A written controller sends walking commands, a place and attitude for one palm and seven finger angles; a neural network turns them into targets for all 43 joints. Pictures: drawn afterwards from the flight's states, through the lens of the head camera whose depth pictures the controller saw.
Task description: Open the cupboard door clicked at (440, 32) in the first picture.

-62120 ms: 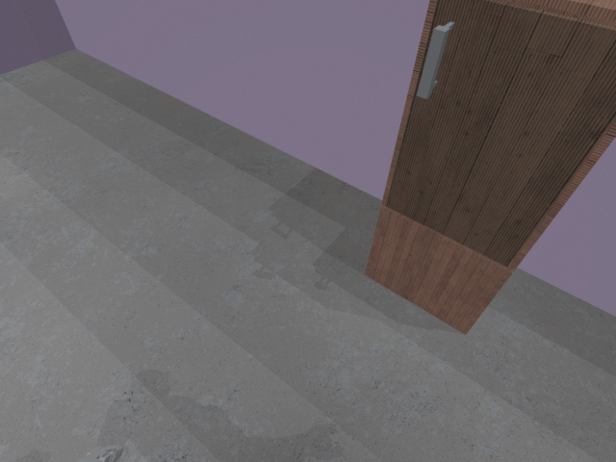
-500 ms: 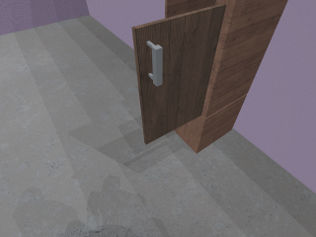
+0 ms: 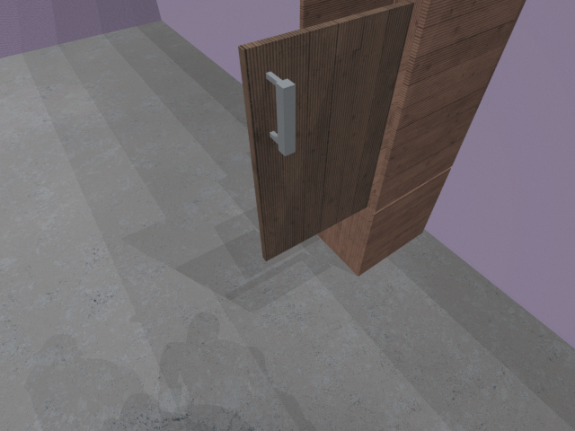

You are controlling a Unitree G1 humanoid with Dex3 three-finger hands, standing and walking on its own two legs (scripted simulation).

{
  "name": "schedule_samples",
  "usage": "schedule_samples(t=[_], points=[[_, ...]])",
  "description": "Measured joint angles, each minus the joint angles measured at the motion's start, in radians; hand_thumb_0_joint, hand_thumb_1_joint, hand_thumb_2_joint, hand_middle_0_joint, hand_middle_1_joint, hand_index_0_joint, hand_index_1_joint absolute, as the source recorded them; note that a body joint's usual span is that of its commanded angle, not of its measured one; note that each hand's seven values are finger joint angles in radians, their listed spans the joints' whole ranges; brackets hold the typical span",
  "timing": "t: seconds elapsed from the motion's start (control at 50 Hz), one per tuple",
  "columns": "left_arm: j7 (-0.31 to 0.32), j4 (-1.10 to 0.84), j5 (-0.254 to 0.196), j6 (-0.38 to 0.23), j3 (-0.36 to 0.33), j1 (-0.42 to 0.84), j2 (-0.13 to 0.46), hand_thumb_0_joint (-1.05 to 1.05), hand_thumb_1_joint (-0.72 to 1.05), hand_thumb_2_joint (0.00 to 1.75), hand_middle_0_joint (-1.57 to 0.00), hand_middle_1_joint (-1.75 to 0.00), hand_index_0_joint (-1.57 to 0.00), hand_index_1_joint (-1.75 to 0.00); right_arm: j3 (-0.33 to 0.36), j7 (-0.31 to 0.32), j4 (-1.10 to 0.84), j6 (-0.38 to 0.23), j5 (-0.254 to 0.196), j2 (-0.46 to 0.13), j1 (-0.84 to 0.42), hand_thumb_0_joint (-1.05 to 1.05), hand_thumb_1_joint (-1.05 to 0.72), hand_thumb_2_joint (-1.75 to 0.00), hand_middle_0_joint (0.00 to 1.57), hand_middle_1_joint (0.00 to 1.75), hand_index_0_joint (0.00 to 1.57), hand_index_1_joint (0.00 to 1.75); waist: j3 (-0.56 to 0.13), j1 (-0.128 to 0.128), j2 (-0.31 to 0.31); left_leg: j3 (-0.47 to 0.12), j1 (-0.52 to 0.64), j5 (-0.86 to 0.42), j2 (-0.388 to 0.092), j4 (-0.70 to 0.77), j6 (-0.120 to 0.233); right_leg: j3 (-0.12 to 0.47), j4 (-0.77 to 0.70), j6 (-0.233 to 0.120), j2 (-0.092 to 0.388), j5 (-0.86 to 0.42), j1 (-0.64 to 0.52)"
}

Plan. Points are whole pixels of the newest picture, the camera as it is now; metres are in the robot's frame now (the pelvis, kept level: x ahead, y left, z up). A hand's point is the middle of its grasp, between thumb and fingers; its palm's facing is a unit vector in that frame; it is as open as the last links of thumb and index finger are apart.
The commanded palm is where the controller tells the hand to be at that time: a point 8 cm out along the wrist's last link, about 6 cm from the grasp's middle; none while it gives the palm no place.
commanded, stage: look to check the result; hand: left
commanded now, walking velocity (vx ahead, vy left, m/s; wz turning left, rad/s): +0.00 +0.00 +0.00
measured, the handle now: (279, 114) +0.61 +0.05 +0.13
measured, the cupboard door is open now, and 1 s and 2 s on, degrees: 88 88 88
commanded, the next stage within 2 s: stand and wait in 0.20 s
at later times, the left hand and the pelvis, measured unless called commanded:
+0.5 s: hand out of the picture +0.00 +0.16 -0.17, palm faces +0.04 -0.98 -0.19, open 7.4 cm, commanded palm none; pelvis +0.01 +0.00 +0.00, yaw +0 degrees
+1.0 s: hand out of the picture +0.02 +0.17 -0.17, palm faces +0.03 -0.98 -0.21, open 7.4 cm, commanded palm none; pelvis +0.02 -0.01 +0.00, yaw +0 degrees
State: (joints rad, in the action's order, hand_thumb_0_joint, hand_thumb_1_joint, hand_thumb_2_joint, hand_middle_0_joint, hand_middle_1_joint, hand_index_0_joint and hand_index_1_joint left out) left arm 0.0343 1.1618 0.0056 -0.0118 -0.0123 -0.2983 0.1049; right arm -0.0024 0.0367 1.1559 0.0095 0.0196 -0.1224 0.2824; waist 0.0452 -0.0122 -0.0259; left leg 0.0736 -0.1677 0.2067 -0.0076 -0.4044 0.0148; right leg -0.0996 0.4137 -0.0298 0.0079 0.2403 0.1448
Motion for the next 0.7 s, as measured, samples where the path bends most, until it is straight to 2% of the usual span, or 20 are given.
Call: schedule_samples(t=[0.7], points=[[-0.005, -0.007, -0.001, -0.007, 0.004, 0.031, 0.033, 0.01, 0.91, 0.90, -0.20, -0.30, -0.20, -0.30, 0.000, 0.000, 0.008, -0.003, -0.001, -0.032, -0.036, 0.00, -0.91, -0.90, 0.20, 0.30, 0.20, 0.30, 0.008, 0.002, 0.007, -0.005, 0.029, 0.000, -0.004, 0.031, -0.008, -0.004, -0.040, -0.005, -0.008, -0.003, -0.033]])
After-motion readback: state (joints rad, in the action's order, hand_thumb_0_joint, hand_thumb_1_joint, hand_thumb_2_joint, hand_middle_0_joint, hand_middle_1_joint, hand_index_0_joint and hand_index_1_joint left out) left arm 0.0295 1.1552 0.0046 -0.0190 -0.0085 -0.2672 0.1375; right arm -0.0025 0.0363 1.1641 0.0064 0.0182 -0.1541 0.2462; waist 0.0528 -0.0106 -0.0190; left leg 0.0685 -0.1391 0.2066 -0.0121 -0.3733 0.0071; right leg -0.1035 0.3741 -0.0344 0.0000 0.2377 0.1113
